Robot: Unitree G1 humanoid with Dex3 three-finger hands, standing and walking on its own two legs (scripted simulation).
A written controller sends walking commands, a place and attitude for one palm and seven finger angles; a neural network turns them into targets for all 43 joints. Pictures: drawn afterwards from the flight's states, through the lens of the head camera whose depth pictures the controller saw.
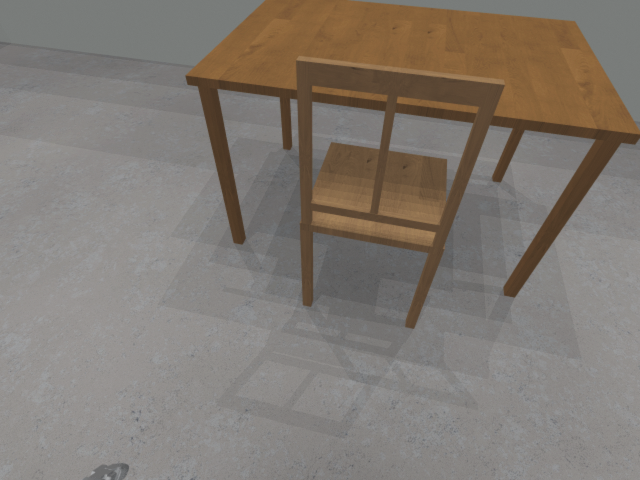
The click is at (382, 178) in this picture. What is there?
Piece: chair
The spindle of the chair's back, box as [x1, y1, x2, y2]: [370, 95, 397, 213]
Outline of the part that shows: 396,96 388,95 370,210 370,212 377,213 397,97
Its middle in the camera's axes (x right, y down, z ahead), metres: +0.15 -0.18 +0.92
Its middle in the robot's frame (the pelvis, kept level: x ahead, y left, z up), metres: +0.81 -0.10 -0.07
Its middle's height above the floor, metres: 0.69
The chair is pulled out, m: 0.00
